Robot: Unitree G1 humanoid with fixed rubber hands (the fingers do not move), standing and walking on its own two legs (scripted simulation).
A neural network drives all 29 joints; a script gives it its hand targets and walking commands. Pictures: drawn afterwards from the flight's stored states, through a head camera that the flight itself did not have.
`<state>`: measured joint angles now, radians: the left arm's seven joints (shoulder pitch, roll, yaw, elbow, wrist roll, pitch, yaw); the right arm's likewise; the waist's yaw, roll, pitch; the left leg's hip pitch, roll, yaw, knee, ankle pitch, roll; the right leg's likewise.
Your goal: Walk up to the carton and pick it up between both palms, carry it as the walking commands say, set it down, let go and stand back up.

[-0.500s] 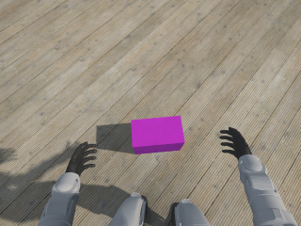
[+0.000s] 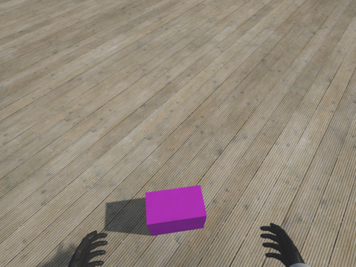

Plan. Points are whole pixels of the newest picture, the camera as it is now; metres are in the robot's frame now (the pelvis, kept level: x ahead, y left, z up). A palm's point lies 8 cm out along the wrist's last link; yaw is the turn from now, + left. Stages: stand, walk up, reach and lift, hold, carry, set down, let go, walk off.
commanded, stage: let go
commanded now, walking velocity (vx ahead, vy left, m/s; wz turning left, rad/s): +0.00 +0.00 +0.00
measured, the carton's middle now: (175, 211) +0.45 +0.04 -0.66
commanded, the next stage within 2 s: stand in 0.30 s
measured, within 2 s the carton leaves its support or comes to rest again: neither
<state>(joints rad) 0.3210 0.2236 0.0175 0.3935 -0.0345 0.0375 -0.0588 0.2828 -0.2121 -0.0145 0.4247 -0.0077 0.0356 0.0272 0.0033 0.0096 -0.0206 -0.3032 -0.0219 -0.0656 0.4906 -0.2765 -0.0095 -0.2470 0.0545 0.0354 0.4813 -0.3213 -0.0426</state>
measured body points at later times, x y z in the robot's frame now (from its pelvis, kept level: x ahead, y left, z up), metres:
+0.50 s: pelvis -0.01 -0.01 -0.01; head -0.09 +0.00 +0.44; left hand +0.10 +0.24 -0.11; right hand +0.09 -0.25 -0.11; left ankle -0.02 +0.13 -0.74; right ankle -0.05 -0.09 -0.74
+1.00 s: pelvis +0.02 +0.00 -0.01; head -0.05 +0.00 +0.44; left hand -0.02 +0.24 -0.16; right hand +0.01 -0.22 -0.16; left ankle -0.02 +0.13 -0.74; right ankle -0.05 -0.10 -0.74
